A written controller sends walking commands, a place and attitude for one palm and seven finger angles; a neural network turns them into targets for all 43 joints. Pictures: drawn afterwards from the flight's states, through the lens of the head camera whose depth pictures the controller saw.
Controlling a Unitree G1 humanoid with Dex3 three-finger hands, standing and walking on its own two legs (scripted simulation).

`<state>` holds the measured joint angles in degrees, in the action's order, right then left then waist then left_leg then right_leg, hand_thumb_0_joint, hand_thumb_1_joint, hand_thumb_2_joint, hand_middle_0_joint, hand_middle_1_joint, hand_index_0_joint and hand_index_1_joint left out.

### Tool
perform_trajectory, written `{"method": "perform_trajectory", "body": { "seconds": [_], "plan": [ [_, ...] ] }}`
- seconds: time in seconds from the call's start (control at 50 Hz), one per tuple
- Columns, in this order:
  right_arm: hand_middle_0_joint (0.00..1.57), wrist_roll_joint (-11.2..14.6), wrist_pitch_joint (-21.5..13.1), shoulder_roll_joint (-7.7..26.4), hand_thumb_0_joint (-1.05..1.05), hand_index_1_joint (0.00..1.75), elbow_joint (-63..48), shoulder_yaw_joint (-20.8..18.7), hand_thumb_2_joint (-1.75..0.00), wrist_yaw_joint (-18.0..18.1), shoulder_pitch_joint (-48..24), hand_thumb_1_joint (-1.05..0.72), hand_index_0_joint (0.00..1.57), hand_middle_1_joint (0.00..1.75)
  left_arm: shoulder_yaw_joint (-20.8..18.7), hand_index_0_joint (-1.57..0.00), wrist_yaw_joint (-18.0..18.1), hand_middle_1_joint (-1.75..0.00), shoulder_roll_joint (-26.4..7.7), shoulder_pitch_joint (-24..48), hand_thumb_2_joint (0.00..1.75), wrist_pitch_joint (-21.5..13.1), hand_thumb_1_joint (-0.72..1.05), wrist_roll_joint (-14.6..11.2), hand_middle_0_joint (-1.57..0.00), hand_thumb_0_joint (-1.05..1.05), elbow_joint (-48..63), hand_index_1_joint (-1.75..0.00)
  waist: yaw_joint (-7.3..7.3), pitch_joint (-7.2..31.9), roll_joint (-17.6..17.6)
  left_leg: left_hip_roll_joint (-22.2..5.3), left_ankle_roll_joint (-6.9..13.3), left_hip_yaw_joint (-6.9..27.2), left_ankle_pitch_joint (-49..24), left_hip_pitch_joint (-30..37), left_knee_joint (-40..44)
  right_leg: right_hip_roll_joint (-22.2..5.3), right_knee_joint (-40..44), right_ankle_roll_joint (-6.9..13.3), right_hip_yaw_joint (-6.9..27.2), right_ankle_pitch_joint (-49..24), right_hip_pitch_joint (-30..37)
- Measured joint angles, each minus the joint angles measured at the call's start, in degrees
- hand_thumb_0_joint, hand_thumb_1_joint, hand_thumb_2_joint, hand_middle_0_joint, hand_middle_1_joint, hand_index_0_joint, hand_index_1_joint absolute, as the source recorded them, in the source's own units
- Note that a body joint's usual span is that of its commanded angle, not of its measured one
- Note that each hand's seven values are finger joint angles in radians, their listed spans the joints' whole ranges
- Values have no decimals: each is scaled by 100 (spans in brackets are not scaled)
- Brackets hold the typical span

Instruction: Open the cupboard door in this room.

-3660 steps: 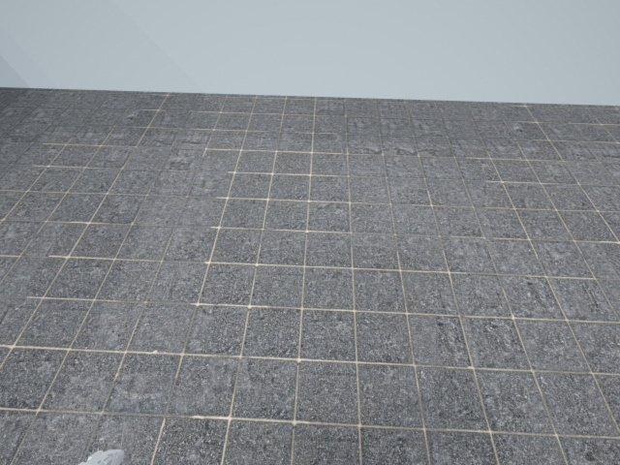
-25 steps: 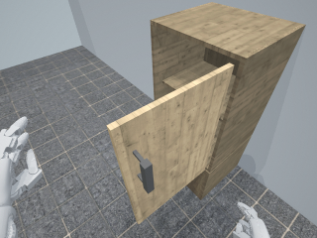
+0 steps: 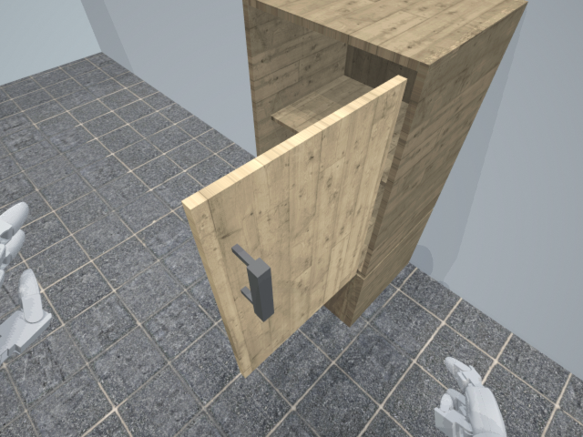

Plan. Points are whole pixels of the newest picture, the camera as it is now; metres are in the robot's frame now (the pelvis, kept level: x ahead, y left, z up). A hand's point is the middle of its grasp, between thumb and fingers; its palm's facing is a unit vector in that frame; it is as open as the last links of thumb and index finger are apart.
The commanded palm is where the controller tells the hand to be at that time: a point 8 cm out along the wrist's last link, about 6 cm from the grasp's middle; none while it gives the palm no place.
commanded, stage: step back with the hand held close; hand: left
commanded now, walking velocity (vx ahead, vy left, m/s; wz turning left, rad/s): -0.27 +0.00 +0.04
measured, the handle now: (252, 283) +0.32 +0.08 +0.03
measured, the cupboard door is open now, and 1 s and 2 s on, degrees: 88 88 88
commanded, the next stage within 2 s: stop stepping back and stand still in 1.00 s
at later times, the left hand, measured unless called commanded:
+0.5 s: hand out of the picture +0.12 +0.29 +0.17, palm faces +0.48 -0.73 -0.48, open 7.4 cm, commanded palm +0.05 +0.32 +0.18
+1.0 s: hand out of the picture +0.07 +0.29 +0.16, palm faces +0.41 -0.79 -0.45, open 7.4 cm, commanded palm +0.01 +0.32 +0.18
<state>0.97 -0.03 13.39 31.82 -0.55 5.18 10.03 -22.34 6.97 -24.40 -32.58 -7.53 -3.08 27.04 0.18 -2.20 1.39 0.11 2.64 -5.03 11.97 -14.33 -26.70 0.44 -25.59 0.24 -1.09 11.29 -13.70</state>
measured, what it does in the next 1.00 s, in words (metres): walks backwards: right foot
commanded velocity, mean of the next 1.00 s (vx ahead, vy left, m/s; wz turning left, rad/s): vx -0.35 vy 0.00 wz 0.02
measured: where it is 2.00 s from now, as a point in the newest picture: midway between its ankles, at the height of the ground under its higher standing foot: outside the picture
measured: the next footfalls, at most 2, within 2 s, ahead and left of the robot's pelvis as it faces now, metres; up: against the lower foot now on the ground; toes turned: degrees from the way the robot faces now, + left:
right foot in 0.62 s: -0.13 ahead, -0.11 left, +0.00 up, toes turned +2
left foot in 1.26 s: -0.12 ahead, +0.13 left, +0.00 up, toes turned -1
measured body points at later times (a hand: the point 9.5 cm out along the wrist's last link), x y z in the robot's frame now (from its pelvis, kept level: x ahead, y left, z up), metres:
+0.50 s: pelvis -0.07 +0.02 -0.01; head -0.06 +0.03 +0.44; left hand +0.09 +0.33 +0.19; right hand +0.09 -0.21 -0.10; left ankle +0.03 +0.09 -0.74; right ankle -0.07 -0.11 -0.72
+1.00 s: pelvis -0.13 +0.02 -0.01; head -0.12 +0.04 +0.44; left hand +0.05 +0.33 +0.18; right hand +0.04 -0.23 -0.08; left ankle +0.03 +0.09 -0.74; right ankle -0.18 -0.11 -0.73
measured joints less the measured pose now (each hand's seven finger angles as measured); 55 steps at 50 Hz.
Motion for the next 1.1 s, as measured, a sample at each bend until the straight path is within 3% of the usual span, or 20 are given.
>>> {"method": "perform_trajectory", "body": {
  "seconds": [0.36, 0.5, 0.56, 0.64, 0.74, 0.86, 0.98, 1.04, 1.1],
  "plan": [
    [20, -68, -422, -82, 1, 30, 138, 85, -90, -32, 332, -90, 20, 30, -170, -21, 272, -30, 219, 139, 89, -399, 88, 198, -21, 1, 293, -30, 4, -81, -75, 43, 132, 124, 167, -954, -910, -66, -599, -53, -118, -142, -760],
    [20, -139, -595, -248, 2, 30, 283, 54, -90, -41, 417, -90, 20, 30, -339, -21, 252, -30, 38, 243, 89, -525, 88, 260, -21, 1, 278, -30, -83, -8, -4, 38, 220, 309, -421, -984, -540, 275, -1881, -55, 138, 973, -628],
    [20, -175, -660, -345, 2, 30, 364, 97, -90, -110, 355, -90, 20, 30, -430, -21, 282, -30, 37, 108, 89, -539, 88, 151, -21, 1, 270, -30, 4, 178, -37, 4, 161, 258, -702, -1041, -135, 289, -1410, 15, 84, 1304, -102],
    [20, -192, -658, -366, 1, 30, 364, 173, -90, -200, 9, -90, 20, 30, -356, -21, 235, -30, 66, 84, 90, -524, 89, 36, -20, 1, 298, -30, 175, 182, -131, -41, 83, 36, -1044, -1289, 178, 220, 11, 128, 188, 983, 492],
    [21, -72, -506, -277, 1, 30, 418, 141, -90, -166, -343, -90, 20, 30, 5, -21, 81, -30, -14, 220, 89, -450, 88, -29, -21, 1, 318, -30, 96, -112, 74, -261, 12, 125, -1234, -1261, 203, 453, -127, 100, 143, 772, 422],
    [21, -51, -424, -122, 1, 30, 338, 83, -90, -69, -38, -90, 20, 30, -141, -22, 21, -30, -332, -99, 89, -542, 88, -83, -21, 1, 448, -30, -90, 85, -10, -190, -85, 345, -821, -1304, -361, 474, -390, 109, 64, 968, 551],
    [20, -130, -435, -25, 1, 30, 418, 12, -90, 23, 97, -90, 20, 30, -341, -22, 68, -30, -300, 224, 89, -646, 88, -89, -21, 1, 137, -30, -54, 99, -96, -85, 147, 324, -1098, -1243, -99, 445, -643, 75, 163, 1203, 396],
    [20, -199, -486, -111, 2, 30, 354, -8, -90, -42, 16, -90, 20, 30, -408, -21, 75, -30, -274, 376, 89, -580, 88, -124, -21, 1, 88, -30, -50, 19, -81, -90, 116, 348, -1548, -1219, 515, 550, -1010, 203, 170, 1589, 150],
    [20, -183, -558, -213, 2, 30, 243, 23, -90, -166, -36, -90, 20, 30, -423, -21, 72, -30, -339, 157, 89, -543, 89, -188, -21, 1, 343, -30, 24, 50, -149, -75, 46, 255, -1705, -1379, 718, 444, -472, 281, 83, 1536, 286]
  ]
}}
